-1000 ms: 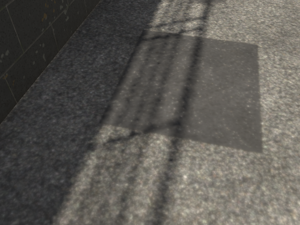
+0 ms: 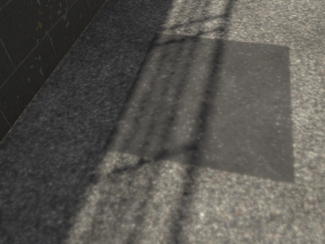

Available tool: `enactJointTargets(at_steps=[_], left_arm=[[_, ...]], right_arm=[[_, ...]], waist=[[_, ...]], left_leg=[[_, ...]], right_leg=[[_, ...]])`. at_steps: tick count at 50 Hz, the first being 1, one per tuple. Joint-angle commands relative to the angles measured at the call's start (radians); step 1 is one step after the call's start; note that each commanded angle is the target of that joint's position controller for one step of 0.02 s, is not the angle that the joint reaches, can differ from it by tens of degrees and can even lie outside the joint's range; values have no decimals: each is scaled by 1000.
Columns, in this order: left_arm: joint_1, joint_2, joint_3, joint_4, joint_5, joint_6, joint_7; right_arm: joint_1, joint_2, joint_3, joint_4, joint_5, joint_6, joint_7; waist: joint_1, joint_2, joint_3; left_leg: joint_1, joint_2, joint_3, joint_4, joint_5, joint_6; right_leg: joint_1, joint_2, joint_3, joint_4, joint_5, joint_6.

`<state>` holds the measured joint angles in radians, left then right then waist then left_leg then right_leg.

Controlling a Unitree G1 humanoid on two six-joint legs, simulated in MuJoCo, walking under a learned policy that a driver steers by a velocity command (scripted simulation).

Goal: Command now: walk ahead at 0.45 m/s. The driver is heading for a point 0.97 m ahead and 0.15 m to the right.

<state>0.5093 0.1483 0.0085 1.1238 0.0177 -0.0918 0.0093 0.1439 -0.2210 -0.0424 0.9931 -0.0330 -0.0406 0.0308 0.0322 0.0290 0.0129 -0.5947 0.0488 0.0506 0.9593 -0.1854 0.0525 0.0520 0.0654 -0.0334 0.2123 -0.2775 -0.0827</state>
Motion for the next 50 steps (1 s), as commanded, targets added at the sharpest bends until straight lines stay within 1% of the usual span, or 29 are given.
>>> enactJointTargets(at_steps=[1, 4, 6, 8, 9, 10, 11, 12, 13, 14, 16, 17, 19, 21, 26, 30, 32, 34, 35, 36, 37, 38, 39, 40, 41, 42, 44, 47, 50], left_arm=[[65, 110, 8, -14, 1, -11, 7], [75, 130, 9, -6, 2, -14, 12], [49, 147, 13, -6, 1, -18, 14], [18, 170, 20, -11, 2, -16, 18], [-3, 178, 23, -16, -2, -11, 17], [5, 151, 16, -37, -5, -10, 10], [128, 19, -3, -51, -26, -5, -3], [57, 131, 27, -52, -10, 0, -5], [-60, 148, 35, -98, -3, -1, -7], [-119, 139, 36, -114, 2, -6, -11], [-103, 97, 35, -107, 19, 14, -18], [-87, 73, 33, -103, 21, 26, -24], [-120, 68, 35, -119, 23, 43, -30], [-218, 83, 38, -158, 24, 53, -34], [-451, 80, 30, -239, 6, 50, -41], [-563, 82, 24, -277, 1, 45, -39], [-590, 92, 26, -296, 1, 39, -37], [-548, 106, 34, -293, 2, 30, -32], [-477, 120, 42, -273, 3, 25, -25], [-345, 139, 55, -230, 4, 18, -17], [-171, 172, 72, -176, 18, 8, -7], [-12, 270, 99, -152, 45, 4, 4], [-14, 295, 111, -148, 26, 20, -8], [-133, 250, 100, -165, -1, 27, -16], [-221, 188, 83, -179, -7, 22, -19], [-258, 139, 69, -177, -1, 14, -20], [-238, 89, 51, -143, -1, 0, -11], [-163, 126, 54, -111, -5, -19, -8], [-110, 140, 53, -100, -5, -19, -9]], right_arm=[[-166, -9, 10, -102, 8, -4, 3], [-227, -11, 17, -136, 17, -3, 0], [-180, -37, 8, -136, 18, -6, -10], [15, -79, -15, -79, 19, -17, -25], [175, -99, -30, -25, 16, -26, -33], [322, -164, -52, 6, -8, -31, -44], [356, -245, -69, 1, -29, -30, -40], [292, -207, -66, 0, 17, -19, -28], [165, -150, -50, -21, 28, -21, -28], [108, -88, -34, -29, 26, -33, -23], [115, -22, -12, -1, 20, -52, -29], [140, -15, -7, 13, 19, -60, -32], [195, -41, -8, 34, 20, -73, -35], [234, -65, -10, 43, 21, -74, -35], [331, -57, 2, 56, 23, -70, -35], [412, -62, 5, 81, 17, -68, -44], [424, -69, 3, 90, 9, -64, -51], [396, -83, -1, 89, 4, -63, -57], [382, -94, -4, 88, 3, -62, -59], [369, -103, -6, 87, 4, -60, -57], [349, -99, -4, 78, 13, -59, -55], [371, -38, 12, 39, 38, -61, -46], [452, -21, 4, 45, 58, -61, -37], [363, -88, -15, 31, 32, -54, -42], [275, -73, -14, 3, 24, -58, -38], [245, -49, -13, -2, 22, -58, -35], [264, -12, -11, 2, -4, -32, -25], [227, -4, -14, -17, -9, -8, -11], [78, -20, -14, -71, -5, 0, -6]], waist=[[8, -121, 136], [12, -140, 143], [-27, -138, 114], [-113, -135, 7], [-182, -118, -71], [-224, -49, -165], [-136, 166, -277], [-147, 54, -247], [-97, 33, -68], [-76, -17, 6], [-9, -20, 42], [5, -13, 38], [15, -1, 50], [5, 7, 78], [-54, 17, 102], [-94, 34, 101], [-93, 37, 105], [-56, 45, 84], [-23, 55, 46], [30, 50, -19], [104, 31, -106], [132, -96, -244], [84, -256, -348], [45, -95, -208], [25, -58, -80], [-8, -27, -3], [-58, -55, 25], [-75, -70, 36], [-51, -78, 75]], left_leg=[[-102, -25, 58, -154, 64, -12], [13, -54, 89, -309, 102, 17], [118, -82, 92, -355, 88, 57], [312, -126, 84, -386, 47, 96], [499, -122, 72, -458, 80, 117], [723, 50, -117, -486, -85, 157], [956, 363, -643, -570, -166, 305], [875, 342, -797, -716, -335, 325], [715, 311, -620, -750, -371, 283], [576, 268, -507, -786, -241, 251], [419, 187, -334, -809, -23, 192], [398, 171, -285, -814, 44, 183], [391, 150, -221, -825, 141, 181], [405, 136, -182, -852, 157, 175], [479, 96, -104, -850, 338, 131], [618, 120, -93, -815, 449, 127], [696, 148, -94, -778, 526, 137], [732, 162, -76, -694, 723, 129], [735, 162, -67, -611, 857, 118], [726, 147, -52, -465, 916, 106], [603, 116, -27, -263, 787, 89], [328, 37, 21, 69, 390, 59], [65, -144, -11, 389, -326, 35], [-28, -67, -108, 424, -255, 52], [-43, -30, -107, 381, -173, 52], [-8, 5, -102, 312, -126, 51], [82, 33, -97, 224, -96, 32], [56, 40, -65, 157, -57, 7], [-42, 63, -35, 33, 49, -18]], right_leg=[[-49, -227, 120, -68, 541, -86], [-56, -241, 96, -68, 644, -84], [-24, -260, 76, 3, 853, -76], [16, -262, 54, 231, 1065, -57], [-37, -240, 34, 424, 1000, -44], [-216, -197, 11, 695, 686, -37], [-554, -12, -18, 1102, -194, -2], [-667, -11, 92, 1201, -196, -21], [-721, -79, 91, 1169, -86, -31], [-682, -111, 87, 1108, -18, -32], [-562, -151, 87, 1013, 9, -14], [-534, -154, 81, 981, 8, -4], [-562, -161, 55, 927, 25, 13], [-640, -176, 30, 853, 95, 30], [-684, -156, -30, 570, 267, 55], [-685, -119, -60, 432, 291, 36], [-691, -108, -59, 390, 245, 15], [-605, -74, -70, 346, 163, -19], [-509, -43, -80, 331, 120, -37], [-368, -13, -89, 285, 118, -60], [-128, -53, -46, 244, 161, -92], [167, -314, 269, 233, 62, -168], [307, -505, 721, 94, 56, -297], [187, -450, 620, 64, -8, -259], [38, -416, 483, 29, 18, -230], [-84, -369, 384, -10, 101, -189], [-201, -298, 253, -40, 208, -137], [-216, -271, 178, -64, 319, -137], [-193, -250, 134, -97, 345, -131]])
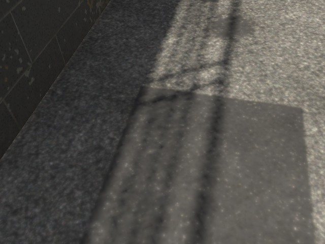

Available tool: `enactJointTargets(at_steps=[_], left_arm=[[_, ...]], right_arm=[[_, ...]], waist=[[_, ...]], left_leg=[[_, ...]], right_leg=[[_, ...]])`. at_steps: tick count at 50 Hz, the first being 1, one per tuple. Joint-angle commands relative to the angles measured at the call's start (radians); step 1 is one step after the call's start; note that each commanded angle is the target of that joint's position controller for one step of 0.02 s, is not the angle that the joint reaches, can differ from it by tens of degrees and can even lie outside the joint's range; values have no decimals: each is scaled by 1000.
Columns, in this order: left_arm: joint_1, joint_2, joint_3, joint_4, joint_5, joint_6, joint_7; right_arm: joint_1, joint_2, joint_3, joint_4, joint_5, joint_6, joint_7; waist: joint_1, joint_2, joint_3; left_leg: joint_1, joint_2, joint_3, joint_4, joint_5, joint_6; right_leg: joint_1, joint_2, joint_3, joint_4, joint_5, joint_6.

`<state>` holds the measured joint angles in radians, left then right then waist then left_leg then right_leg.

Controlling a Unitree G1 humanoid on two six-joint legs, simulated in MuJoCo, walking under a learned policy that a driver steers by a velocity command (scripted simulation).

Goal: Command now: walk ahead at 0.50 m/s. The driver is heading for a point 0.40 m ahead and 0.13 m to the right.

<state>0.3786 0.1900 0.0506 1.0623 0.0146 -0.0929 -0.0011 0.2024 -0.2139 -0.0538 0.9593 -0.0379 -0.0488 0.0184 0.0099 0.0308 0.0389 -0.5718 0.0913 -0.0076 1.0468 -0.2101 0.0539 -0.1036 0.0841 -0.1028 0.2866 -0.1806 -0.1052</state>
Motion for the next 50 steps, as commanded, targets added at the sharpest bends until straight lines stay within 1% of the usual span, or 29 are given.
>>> enactJointTargets(at_steps=[1, 5, 9, 11, 12, 13, 14, 15, 16, 17, 18, 19, 21, 23, 25, 29, 31, 34, 36, 37, 38, 39, 40, 41, 42, 43, 44, 47, 50], left_arm=[[37, 95, 8, -36, -2, -17, 1], [119, 95, 2, -17, -3, -15, 3], [161, 118, 6, -7, 6, -6, 14], [136, 135, 13, -13, 12, -2, 19], [110, 144, 16, -20, 14, -1, 20], [89, 153, 20, -25, 10, 0, 18], [72, 142, 18, -34, 3, 0, 13], [75, 96, 7, -77, -8, -2, 10], [199, 6, -4, -92, -46, 6, 13], [136, 109, 20, -79, -15, 22, 18], [59, 107, 26, -94, -8, 24, 8], [26, 78, 24, -102, -6, 26, 2], [23, 60, 29, -108, 15, 52, -14], [20, 38, 29, -113, 19, 69, -18], [-6, 29, 28, -123, 22, 78, -17], [-141, 13, 5, -168, 16, 74, -21], [-194, 16, -5, -179, 15, 71, -19], [-200, 44, -6, -180, 17, 60, -7], [-140, 62, -1, -155, 24, 46, 0], [-79, 81, 5, -131, 33, 31, 5], [-6, 156, 20, -118, 44, 14, 12], [14, 173, 21, -114, 30, 19, 18], [8, 122, 8, -111, -12, 33, 19], [-53, 117, 4, -117, -14, 43, 24], [-120, 89, -8, -125, -6, 51, 31], [-164, 67, -18, -129, 0, 56, 39], [-191, 60, -21, -128, 2, 59, 45], [-178, 69, -22, -109, 7, 56, 40], [-179, 86, -16, -90, 1, 68, 35]], right_arm=[[-28, -28, -1, -54, 3, 8, 8], [-184, -16, 11, -107, 14, 3, 9], [-268, -38, 10, -148, 18, -8, 6], [-249, -56, 5, -157, 21, -20, 3], [-193, -68, -1, -145, 22, -28, -1], [-84, -86, -12, -113, 20, -37, -9], [83, -122, -28, -64, 7, -50, -20], [253, -215, -51, -52, -21, -59, -35], [238, -289, -68, -62, -23, -47, -28], [144, -194, -52, -85, -1, -30, -25], [56, -116, -29, -99, 7, -33, -23], [21, -83, -20, -98, 6, -39, -21], [33, -51, -11, -76, 14, -50, -31], [90, -44, -6, -50, 20, -71, -33], [121, -64, -7, -32, 22, -82, -33], [117, -66, 3, -19, 20, -70, -32], [154, -84, 2, 0, 23, -64, -35], [183, -99, -2, 24, 24, -49, -41], [176, -100, -4, 35, 28, -34, -47], [195, -97, -4, 44, 29, -27, -47], [232, -73, 4, 26, 32, -25, -49], [361, 36, 32, 36, 63, -9, -47], [333, -21, 16, 65, 55, 23, -49], [258, -42, 6, 45, 34, 36, -47], [198, -26, 8, 37, 19, 40, -45], [181, -19, 8, 41, 13, 47, -46], [205, -4, 11, 54, 9, 56, -45], [237, 15, 17, 92, 17, 73, -55], [216, 17, 21, 104, 20, 82, -60]], waist=[[-18, -81, 56], [29, -91, 66], [49, -99, 69], [25, -106, 59], [-6, -111, 37], [-53, -102, -16], [-121, -59, -115], [-166, 53, -270], [-95, 270, -367], [-71, 86, -263], [-48, 19, -122], [-29, 7, -58], [6, 52, -19], [23, 43, -14], [38, 44, -15], [25, 85, -1], [0, 85, -20], [-4, 88, -34], [24, 70, -44], [49, 9, -74], [51, -91, -166], [15, -258, -306], [34, -159, -325], [21, -140, -203], [0, -115, -118], [-26, -114, -66], [-49, -129, -58], [-52, -112, -92], [-46, -131, -72]], left_leg=[[-78, 21, 33, -113, 108, -26], [-49, -9, 71, -328, 203, -34], [-61, -35, 61, -429, 168, -23], [0, -51, 54, -476, 103, -6], [94, -72, 57, -509, 65, 5], [242, -102, 71, -558, 57, 20], [479, -75, 47, -599, 96, 46], [733, 178, -212, -614, -7, 89], [911, 397, -627, -745, -64, 200], [786, 343, -597, -779, -186, 173], [635, 298, -430, -804, -177, 141], [531, 254, -307, -838, -76, 116], [434, 192, -145, -869, 44, 77], [416, 183, -62, -847, 386, 91], [427, 174, 24, -813, 659, 106], [391, 106, 152, -802, 742, 95], [427, 113, 157, -784, 772, 99], [499, 147, 127, -716, 767, 101], [522, 144, 116, -607, 724, 83], [503, 107, 130, -493, 626, 53], [399, 58, 163, -339, 344, 12], [241, -73, 149, -108, -363, -20], [239, -85, 43, -61, -487, -26], [204, -78, 21, -31, -465, -31], [197, -64, 2, -65, -402, -34], [227, -49, -9, -123, -344, -40], [282, -47, -6, -176, -301, -47], [352, -70, 16, -299, -260, -53], [409, -74, 32, -438, -156, -47]], right_leg=[[-26, -260, 188, -175, 271, -104], [31, -247, 169, -161, 360, -90], [156, -285, 220, -92, 434, -108], [180, -299, 238, -37, 508, -97], [166, -292, 234, 18, 588, -81], [142, -268, 221, 136, 666, -65], [46, -213, 182, 333, 596, -44], [-142, -139, 136, 632, 244, -26], [-454, 8, 90, 914, -373, 2], [-515, -73, 162, 989, -303, -11], [-521, -112, 167, 965, -204, -10], [-493, -143, 162, 929, -146, -4], [-445, -171, 150, 887, -109, 13], [-431, -152, 137, 874, -97, 29], [-456, -136, 124, 829, -61, 45], [-383, -110, 62, 520, 83, 60], [-327, -92, 32, 415, 128, 60], [-283, -89, 39, 332, 88, 37], [-204, -76, 41, 218, 94, 11], [-99, -84, 60, 108, 248, 0], [85, -243, 188, 158, 713, -28], [280, -485, 418, 195, 1081, -213], [195, -483, 435, 141, 884, -256], [87, -439, 403, 74, 677, -236], [-10, -396, 369, 20, 517, -195], [-91, -357, 319, -17, 444, -155], [-146, -320, 274, -36, 380, -124], [-152, -289, 244, -42, 256, -100], [-203, -272, 256, -77, -71, -72]])
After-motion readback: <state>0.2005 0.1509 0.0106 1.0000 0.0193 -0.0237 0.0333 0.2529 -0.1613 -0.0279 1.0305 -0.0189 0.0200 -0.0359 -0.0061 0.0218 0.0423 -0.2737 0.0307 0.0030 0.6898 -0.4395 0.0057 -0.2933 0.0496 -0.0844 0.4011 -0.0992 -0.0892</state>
